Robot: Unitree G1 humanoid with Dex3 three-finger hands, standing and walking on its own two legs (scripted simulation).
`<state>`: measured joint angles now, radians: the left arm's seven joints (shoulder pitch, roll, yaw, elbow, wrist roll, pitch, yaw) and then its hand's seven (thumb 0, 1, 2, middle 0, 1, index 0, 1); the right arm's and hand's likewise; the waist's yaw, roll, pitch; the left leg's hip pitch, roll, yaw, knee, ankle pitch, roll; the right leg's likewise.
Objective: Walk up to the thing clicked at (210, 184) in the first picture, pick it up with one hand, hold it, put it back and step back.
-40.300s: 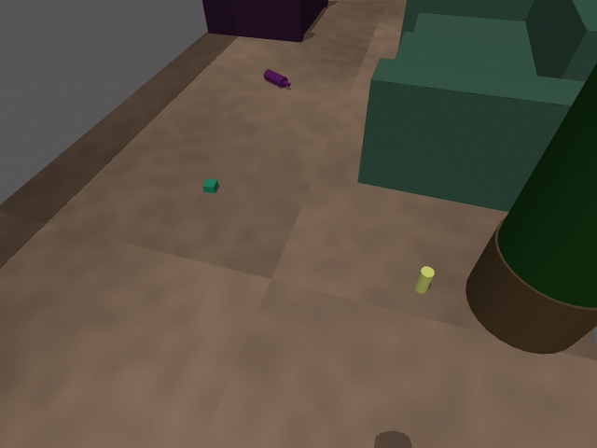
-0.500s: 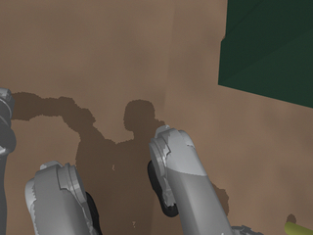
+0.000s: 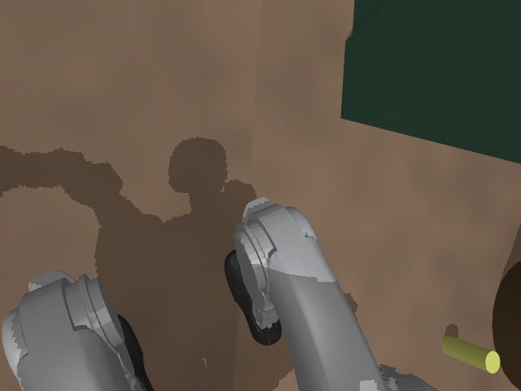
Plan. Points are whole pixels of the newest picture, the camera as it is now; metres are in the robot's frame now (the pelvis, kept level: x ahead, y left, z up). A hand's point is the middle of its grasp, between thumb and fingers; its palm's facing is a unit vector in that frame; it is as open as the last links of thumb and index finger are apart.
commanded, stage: rest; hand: left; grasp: from above
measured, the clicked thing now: out of the picture +0.47 +0.31 -0.24
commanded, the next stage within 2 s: open in 0.92 s
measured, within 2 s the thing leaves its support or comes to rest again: rests again in 1.00 s
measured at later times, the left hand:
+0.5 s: hand out of the picture +0.46 +0.29 -0.24, palm faces -0.05 -0.45 -0.89, open 8.4 cm
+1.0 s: hand out of the picture +0.46 +0.30 -0.27, palm faces -0.03 -0.47 -0.88, open 8.3 cm
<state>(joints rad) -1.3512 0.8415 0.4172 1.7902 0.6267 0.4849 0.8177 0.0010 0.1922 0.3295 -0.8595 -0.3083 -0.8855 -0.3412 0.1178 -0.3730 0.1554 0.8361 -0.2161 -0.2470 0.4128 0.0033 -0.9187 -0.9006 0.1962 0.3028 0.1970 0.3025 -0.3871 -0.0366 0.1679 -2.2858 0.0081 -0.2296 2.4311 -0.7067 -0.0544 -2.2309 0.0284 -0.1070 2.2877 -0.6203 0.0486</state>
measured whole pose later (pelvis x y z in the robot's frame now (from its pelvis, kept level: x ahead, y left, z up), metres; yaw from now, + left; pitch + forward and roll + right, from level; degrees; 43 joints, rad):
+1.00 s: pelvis +0.00 +0.01 -0.01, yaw -2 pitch +28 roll -14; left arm -1.32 0.96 0.38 1.78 0.46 0.42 0.88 0.00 0.26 0.24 -0.88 -0.22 -0.91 -0.23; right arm 0.10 -0.43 0.32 0.68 -0.21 -0.25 0.48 0.00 -0.91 -0.90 0.20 0.30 0.20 0.30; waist -0.44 -0.12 0.30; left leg -2.27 -0.01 -0.29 2.52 -0.75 -0.05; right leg -2.18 0.03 -0.15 2.33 -0.65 0.07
